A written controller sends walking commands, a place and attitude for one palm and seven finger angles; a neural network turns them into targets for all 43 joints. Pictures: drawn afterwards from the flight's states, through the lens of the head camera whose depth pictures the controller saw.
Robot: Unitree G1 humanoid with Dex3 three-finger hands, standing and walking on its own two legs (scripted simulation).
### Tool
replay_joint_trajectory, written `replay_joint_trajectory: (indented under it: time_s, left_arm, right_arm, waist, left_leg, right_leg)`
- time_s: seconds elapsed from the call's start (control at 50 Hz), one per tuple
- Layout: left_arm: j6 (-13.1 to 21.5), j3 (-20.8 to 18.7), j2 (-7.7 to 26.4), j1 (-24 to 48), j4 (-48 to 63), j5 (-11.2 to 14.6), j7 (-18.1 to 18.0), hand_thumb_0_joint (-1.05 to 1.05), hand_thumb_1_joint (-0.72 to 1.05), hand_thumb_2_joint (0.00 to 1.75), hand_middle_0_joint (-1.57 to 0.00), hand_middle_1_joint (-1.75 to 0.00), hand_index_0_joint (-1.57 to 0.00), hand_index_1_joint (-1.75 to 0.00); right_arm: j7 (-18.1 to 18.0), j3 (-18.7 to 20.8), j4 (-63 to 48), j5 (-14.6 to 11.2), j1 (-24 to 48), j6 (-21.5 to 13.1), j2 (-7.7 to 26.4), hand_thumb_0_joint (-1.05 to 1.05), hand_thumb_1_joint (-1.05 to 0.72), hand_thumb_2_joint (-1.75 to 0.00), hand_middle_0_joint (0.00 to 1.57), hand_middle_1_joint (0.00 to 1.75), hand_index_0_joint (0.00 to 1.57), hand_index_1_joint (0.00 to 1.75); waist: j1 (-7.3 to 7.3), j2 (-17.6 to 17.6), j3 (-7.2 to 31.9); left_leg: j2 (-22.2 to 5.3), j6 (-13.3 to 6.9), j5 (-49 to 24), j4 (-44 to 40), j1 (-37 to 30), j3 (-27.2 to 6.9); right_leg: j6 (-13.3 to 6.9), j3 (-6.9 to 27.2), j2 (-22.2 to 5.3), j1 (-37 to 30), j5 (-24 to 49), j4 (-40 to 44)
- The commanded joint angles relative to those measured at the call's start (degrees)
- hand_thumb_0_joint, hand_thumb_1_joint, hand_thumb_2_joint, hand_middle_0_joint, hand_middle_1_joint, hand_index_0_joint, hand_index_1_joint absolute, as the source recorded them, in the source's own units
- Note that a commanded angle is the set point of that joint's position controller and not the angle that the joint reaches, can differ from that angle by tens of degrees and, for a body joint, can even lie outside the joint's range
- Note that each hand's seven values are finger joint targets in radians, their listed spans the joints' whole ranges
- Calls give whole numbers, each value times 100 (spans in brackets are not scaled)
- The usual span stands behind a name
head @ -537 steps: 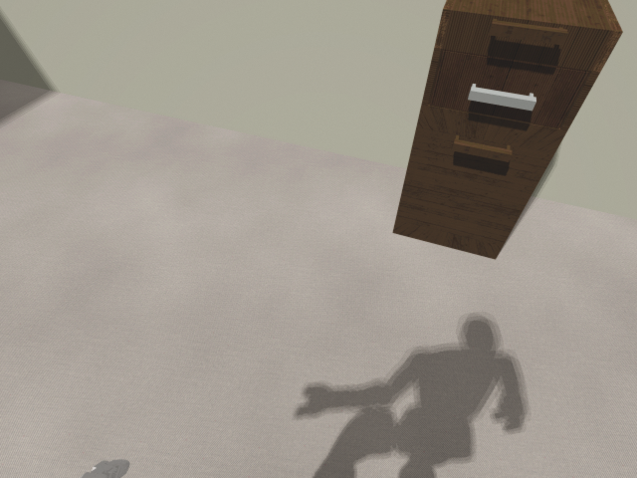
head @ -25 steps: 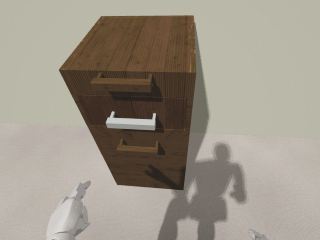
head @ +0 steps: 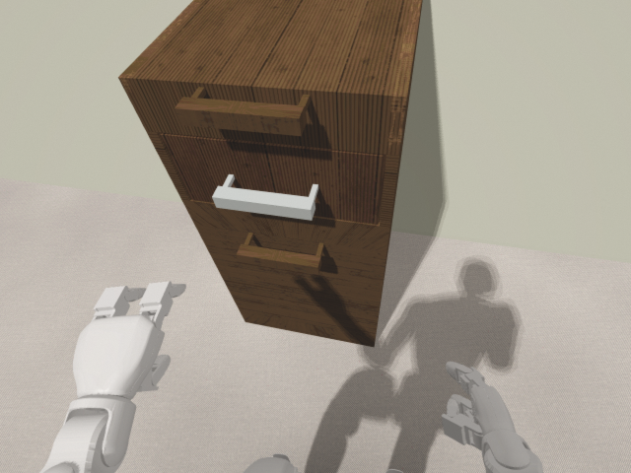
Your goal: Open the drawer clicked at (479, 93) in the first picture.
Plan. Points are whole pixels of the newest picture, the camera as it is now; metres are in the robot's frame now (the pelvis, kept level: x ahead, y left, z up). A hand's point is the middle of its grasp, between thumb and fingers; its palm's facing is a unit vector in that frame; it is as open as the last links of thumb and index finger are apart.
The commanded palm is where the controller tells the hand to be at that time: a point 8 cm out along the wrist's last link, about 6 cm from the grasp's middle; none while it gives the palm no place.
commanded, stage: raise the hand with hooked fingers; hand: left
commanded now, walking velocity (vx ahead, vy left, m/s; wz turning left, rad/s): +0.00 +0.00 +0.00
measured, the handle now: (267, 193) +0.55 +0.17 -0.02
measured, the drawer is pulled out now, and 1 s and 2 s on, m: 0.00 0.00 0.00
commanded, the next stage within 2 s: move the hooked fingers above the handle in 1.20 s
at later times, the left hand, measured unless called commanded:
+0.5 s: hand (145, 286) +0.30 +0.25 +0.08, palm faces +0.07 -0.09 -0.99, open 13.0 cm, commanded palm +0.28 +0.26 +0.14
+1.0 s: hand (115, 241) +0.33 +0.28 +0.13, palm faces +0.00 -0.08 -1.00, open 13.8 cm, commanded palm +0.30 +0.29 +0.18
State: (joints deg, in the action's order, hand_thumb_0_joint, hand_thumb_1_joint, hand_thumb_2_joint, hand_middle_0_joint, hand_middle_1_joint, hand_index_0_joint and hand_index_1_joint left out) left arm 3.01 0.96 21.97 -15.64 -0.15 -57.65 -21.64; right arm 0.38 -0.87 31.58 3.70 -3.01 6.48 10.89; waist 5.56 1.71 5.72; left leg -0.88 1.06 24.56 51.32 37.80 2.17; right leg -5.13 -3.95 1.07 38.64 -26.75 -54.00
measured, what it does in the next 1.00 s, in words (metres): shifts its weight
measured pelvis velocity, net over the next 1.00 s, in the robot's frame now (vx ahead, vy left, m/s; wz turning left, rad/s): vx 0.01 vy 0.06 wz -0.06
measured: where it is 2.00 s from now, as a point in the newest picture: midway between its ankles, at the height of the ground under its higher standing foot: outside the picture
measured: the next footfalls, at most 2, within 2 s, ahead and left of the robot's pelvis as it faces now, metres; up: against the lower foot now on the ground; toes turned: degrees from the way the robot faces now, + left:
none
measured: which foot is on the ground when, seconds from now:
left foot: down 0.00-1.00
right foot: down 0.00-1.00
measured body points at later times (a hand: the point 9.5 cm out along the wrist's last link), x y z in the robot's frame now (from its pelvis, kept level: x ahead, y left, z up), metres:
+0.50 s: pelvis +0.02 +0.04 +0.03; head +0.04 +0.00 +0.48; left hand +0.29 +0.25 +0.13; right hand +0.20 -0.22 -0.07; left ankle +0.01 +0.15 -0.69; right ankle +0.00 -0.06 -0.69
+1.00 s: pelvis +0.01 +0.06 +0.05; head +0.03 +0.04 +0.50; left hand +0.32 +0.28 +0.18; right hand +0.17 -0.17 -0.07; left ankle +0.01 +0.15 -0.69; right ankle +0.00 -0.06 -0.69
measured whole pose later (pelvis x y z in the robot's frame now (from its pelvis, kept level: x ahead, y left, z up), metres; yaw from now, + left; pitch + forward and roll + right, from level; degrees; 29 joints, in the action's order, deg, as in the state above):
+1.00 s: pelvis +0.01 +0.06 +0.05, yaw -3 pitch +3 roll +0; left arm 2.2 2.4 28.2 4.9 -4.0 -53.3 -2.6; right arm -0.4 0.4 34.3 0.0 -9.7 8.7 13.5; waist 4.4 3.9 0.9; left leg 3.0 -3.0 15.7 29.8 17.4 1.1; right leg -0.1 0.7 0.1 18.0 -15.4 -30.2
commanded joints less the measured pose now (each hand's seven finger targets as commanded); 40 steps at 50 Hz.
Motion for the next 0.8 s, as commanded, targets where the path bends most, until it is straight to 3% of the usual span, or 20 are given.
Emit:
replay_joint_trajectory:
  time_s: [0.0, 0.04, 0.1, 0.12, 0.14, 0.16, 0.2, 0.24, 0.28, 0.32, 0.36, 0.44, 0.48, 0.54, 0.66, 0.74, 0.78]
  left_arm:
    - [-40, -741, 1189, -172, 1011, 142, 184, 0, 6, 54, -26, -84, -26, -84]
    - [80, -933, 1361, -30, 970, 95, 201, 0, 1, 52, -26, -87, -26, -87]
    - [365, -999, 1353, 311, 1168, 115, 124, 0, -6, 49, -27, -92, -27, -92]
    - [456, -1077, 1341, 289, 1259, 119, 37, 0, -8, 48, -27, -93, -27, -93]
    - [477, -1285, 1492, 262, 1295, 119, -97, 0, -10, 47, -27, -94, -27, -94]
    - [495, -1270, 1404, 196, 1303, 127, -182, 0, -13, 46, -27, -96, -27, -96]
    - [449, -1160, 1230, 197, 1218, 200, -258, 0, -17, 44, -28, -99, -28, -99]
    - [264, -1020, 1145, 389, 1145, 196, -252, 0, -22, 42, -28, -102, -28, -102]
    - [54, -805, 1077, 608, 1057, 186, -148, 0, -27, 40, -28, -105, -28, -105]
    - [-99, -606, 1087, 928, 1225, 137, 3, 0, -31, 38, -29, -108, -29, -108]
    - [-206, -540, 1138, 1224, 1274, 135, 150, 0, -36, 36, -29, -111, -29, -111]
    - [-324, -641, 1397, 1766, 1208, 77, 417, 0, -45, 32, -30, -117, -30, -117]
    - [-375, -548, 1357, 2073, 1106, 72, 534, 0, -50, 30, -30, -120, -30, -120]
    - [-480, -537, 1426, 2410, 872, 107, 769, 0, -50, 30, -30, -120, -30, -120]
    - [-515, -242, 1383, 3273, 701, 208, 1316, 0, -50, 30, -30, -120, -30, -120]
    - [-348, -378, 1635, 3744, 664, 258, 1572, 0, -50, 30, -30, -120, -30, -120]
    - [-201, -474, 1785, 3952, 762, 271, 1623, 0, -50, 30, -30, -120, -30, -120]
  right_arm:
    - [-140, 223, -825, -57, 360, -275, 731, 0, -90, -90, 20, 30, 20, 30]
    - [-146, 183, -768, -35, 360, -289, 751, 0, -90, -90, 20, 30, 20, 30]
    - [-169, 264, -703, -19, 311, -327, 712, 0, -90, -90, 20, 30, 20, 30]
    - [-168, 328, -719, -14, 259, -372, 714, 0, -90, -90, 20, 30, 20, 30]
    - [-167, 345, -730, -5, 271, -394, 734, 0, -90, -90, 20, 30, 20, 30]
    - [-150, 400, -681, -6, 197, -399, 730, 0, -90, -90, 20, 30, 20, 30]
    - [-107, 481, -624, -38, 128, -419, 769, 0, -90, -90, 20, 30, 20, 30]
    - [-66, 512, -650, -102, 192, -384, 819, 0, -90, -90, 20, 30, 20, 30]
    - [-78, 549, -621, -151, 195, -350, 866, 0, -90, -90, 20, 30, 20, 30]
    - [-92, 541, -647, -180, 250, -321, 882, 0, -90, -90, 20, 30, 20, 30]
    - [-122, 515, -661, -211, 278, -298, 886, 0, -90, -90, 20, 30, 20, 30]
    - [-163, 445, -666, -259, 300, -215, 869, 0, -90, -90, 20, 30, 20, 30]
    - [-173, 416, -633, -284, 268, -192, 830, 0, -90, -90, 20, 30, 20, 30]
    - [-180, 373, -622, -321, 257, -141, 827, 0, -90, -90, 20, 30, 20, 30]
    - [-192, 275, -595, -343, 199, -60, 822, 0, -90, -90, 20, 30, 20, 30]
    - [-210, 268, -578, -339, 160, -36, 847, 0, -90, -90, 20, 30, 20, 30]
    - [-209, 287, -528, -328, 79, -45, 846, 0, -90, -90, 20, 30, 20, 30]
  waist:
    - [-70, -691, 1268]
    - [-70, -723, 1065]
    - [-77, -465, 1098]
    - [-57, -291, 1239]
    - [-17, -368, 1420]
    - [-36, -259, 1564]
    - [-112, -252, 1529]
    - [-150, -339, 1421]
    - [-183, -405, 1303]
    - [-168, -120, 1302]
    - [-160, -126, 1214]
    - [-100, -105, 1026]
    - [-114, 31, 889]
    - [-115, -30, 847]
    - [-204, 56, 744]
    - [-196, 56, 823]
    - [-167, 252, 1026]
  left_leg:
    - [405, -306, -1318, -861, -434, -145]
    - [391, -321, -1325, -964, -469, -161]
    - [454, -309, -1142, -1086, -507, -262]
    - [455, -331, -1328, -1077, -660, -258]
    - [461, -349, -1452, -1045, -693, -240]
    - [483, -333, -1601, -1057, -774, -239]
    - [481, -326, -1776, -1102, -925, -212]
    - [465, -338, -1804, -1166, -1013, -170]
    - [443, -344, -1822, -1293, -1154, -136]
    - [398, -346, -1987, -1428, -1504, -141]
    - [353, -363, -2046, -1543, -1728, -155]
    - [297, -332, -2174, -1808, -2009, -197]
    - [277, -314, -2221, -1925, -2158, -214]
    - [253, -292, -2357, -2071, -2293, -215]
    - [207, -252, -2465, -2302, -2548, -283]
    - [198, -242, -2481, -2398, -2669, -327]
    - [180, -202, -2751, -2425, -2827, -389]
  right_leg:
    - [421, 1512, -258, -2250, 3051, 1564]
    - [396, 1502, -249, -2262, 3035, 1643]
    - [374, 1492, -265, -2221, 2533, 1748]
    - [355, 1438, -244, -2256, 2700, 1714]
    - [358, 1459, -245, -2358, 2911, 1666]
    - [345, 1368, -237, -2391, 3153, 1585]
    - [350, 1222, -207, -2328, 3436, 1559]
    - [339, 1097, -175, -2220, 3256, 1613]
    - [348, 1002, -144, -2188, 3088, 1702]
    - [303, 836, -105, -2124, 2843, 1750]
    - [296, 739, -86, -2082, 2602, 1854]
    - [266, 617, -32, -2139, 2353, 2013]
    - [253, 544, -13, -2129, 2287, 2100]
    - [255, 513, 18, -2271, 2332, 2232]
    - [251, 383, 23, -2364, 2209, 2442]
    - [243, 375, 44, -2482, 2145, 2565]
    - [225, 350, 39, -2567, 2233, 2557]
